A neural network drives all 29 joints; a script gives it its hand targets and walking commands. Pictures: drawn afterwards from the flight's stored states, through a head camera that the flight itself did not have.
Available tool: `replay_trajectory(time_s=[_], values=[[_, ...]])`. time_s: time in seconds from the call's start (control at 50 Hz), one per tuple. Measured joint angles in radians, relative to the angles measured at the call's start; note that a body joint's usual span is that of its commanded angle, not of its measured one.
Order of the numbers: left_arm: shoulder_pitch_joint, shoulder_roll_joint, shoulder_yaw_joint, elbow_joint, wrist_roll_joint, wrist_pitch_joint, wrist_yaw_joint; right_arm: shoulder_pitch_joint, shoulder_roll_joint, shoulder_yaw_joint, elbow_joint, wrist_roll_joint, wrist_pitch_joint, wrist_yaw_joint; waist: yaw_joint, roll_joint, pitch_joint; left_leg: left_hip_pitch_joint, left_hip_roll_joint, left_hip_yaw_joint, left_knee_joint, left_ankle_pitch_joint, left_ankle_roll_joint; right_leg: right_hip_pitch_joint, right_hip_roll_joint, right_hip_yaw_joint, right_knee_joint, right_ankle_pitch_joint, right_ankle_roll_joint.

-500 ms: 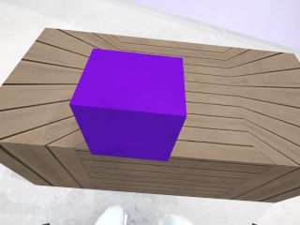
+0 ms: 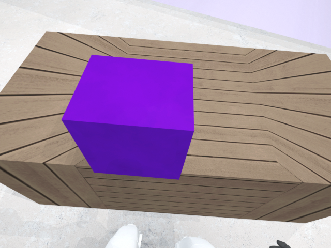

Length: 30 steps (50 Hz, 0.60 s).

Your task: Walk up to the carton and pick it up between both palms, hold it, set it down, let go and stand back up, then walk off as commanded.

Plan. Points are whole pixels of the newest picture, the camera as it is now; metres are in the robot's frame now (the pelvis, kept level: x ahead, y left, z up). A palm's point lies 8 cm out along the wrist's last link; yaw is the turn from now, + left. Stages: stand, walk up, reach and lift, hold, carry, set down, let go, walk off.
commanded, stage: walk up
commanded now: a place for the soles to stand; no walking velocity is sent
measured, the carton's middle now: (139, 122) +0.42 +0.10 +0.00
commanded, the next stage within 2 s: none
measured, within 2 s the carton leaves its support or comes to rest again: neither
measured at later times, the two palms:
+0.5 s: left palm out of the picture +0.07 +0.31 -0.12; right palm out of the picture +0.08 -0.30 -0.10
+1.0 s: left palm out of the picture -0.01 +0.39 -0.07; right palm out of the picture +0.10 -0.23 -0.15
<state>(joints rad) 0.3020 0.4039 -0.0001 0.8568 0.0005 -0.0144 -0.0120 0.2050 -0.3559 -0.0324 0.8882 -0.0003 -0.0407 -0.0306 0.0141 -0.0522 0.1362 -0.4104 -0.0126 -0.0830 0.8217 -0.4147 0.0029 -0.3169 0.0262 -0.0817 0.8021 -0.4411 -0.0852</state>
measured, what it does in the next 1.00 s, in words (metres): steps on the spot: left foot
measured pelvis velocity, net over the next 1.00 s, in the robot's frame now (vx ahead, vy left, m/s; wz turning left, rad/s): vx -0.02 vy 0.06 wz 0.03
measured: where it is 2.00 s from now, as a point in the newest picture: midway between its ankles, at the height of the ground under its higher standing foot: outside the picture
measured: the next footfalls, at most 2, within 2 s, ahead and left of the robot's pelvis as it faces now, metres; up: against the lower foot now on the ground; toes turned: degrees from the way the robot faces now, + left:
left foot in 0.02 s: +0.10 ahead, +0.15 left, +0.00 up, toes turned -4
left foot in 1.14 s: +0.06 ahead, +0.26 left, +0.00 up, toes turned -1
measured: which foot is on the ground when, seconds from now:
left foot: up 0.00-0.00, down 0.02-0.66, up 0.68-1.00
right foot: down 0.00-1.00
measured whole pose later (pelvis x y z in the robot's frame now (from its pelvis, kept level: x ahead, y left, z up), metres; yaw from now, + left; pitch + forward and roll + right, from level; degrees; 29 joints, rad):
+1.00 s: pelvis -0.02 +0.06 -0.01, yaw +2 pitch -5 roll -2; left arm 0.34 0.40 0.00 0.87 0.00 -0.08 0.10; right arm 0.13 -0.39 -0.06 0.87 0.00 0.11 0.02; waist 0.01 0.17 0.16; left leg -0.56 -0.03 -0.14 1.39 -0.41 -0.01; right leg -0.32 -0.03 -0.08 0.83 -0.42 -0.02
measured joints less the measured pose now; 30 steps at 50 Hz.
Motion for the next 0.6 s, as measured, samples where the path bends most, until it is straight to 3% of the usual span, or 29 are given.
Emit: replay_trajectory(time_s=[0.06,0.16,0.26,0.38,0.46,0.5,0.6], values=[[-0.01,0.0,0.0,0.0,0.0,0.013,0.0,0.0,0.0,0.0,0.0,0.0,-0.005,0.0,0.0,-0.002,0.006,0.019,-0.001,0.003,-0.051,0.092,-0.01,0.001,-0.003,0.001,0.019,0.001,0.012],[-0.071,0.0,0.0,0.0,0.0,0.03,0.001,0.016,0.0,0.0,0.001,0.0,-0.006,0.0,0.0,-0.002,0.008,0.038,0.006,0.0,-0.03,0.071,-0.016,-0.002,-0.004,0.001,0.1,-0.166,0.028],[-0.118,-0.001,0.0,0.0,0.0,0.016,0.001,-0.009,0.0,0.0,0.001,0.0,0.002,0.0,0.001,0.002,0.019,0.015,0.011,-0.003,-0.001,0.07,-0.023,-0.001,-0.001,-0.001,0.029,0.033,0.022],[-0.091,-0.002,0.0,0.001,0.0,-0.002,0.001,-0.011,-0.003,0.0,0.001,0.0,0.004,0.0,0.001,0.009,0.01,-0.007,0.004,-0.003,0.112,-0.017,-0.008,-0.001,0.0,-0.001,0.016,0.007,0.008],[-0.077,-0.002,0.0,0.002,0.0,-0.001,0.0,-0.004,-0.004,0.0,0.0,0.0,0.003,0.0,0.0,0.011,0.009,0.047,0.005,-0.004,-0.023,0.02,-0.003,-0.001,0.0,-0.002,0.017,0.001,0.011],[-0.083,-0.002,0.0,0.004,0.0,0.01,-0.001,0.005,-0.003,0.0,0.001,0.0,-0.003,0.0,0.001,0.01,0.011,0.045,0.003,-0.003,-0.02,0.048,-0.021,-0.001,-0.004,-0.001,0.021,0.006,0.014],[-0.121,-0.002,0.0,0.003,0.0,0.022,-0.001,0.026,-0.003,0.0,0.001,0.0,-0.006,0.0,0.001,0.01,0.011,0.05,0.006,-0.006,-0.015,0.035,-0.023,-0.001,-0.004,-0.001,0.055,-0.145,0.022]])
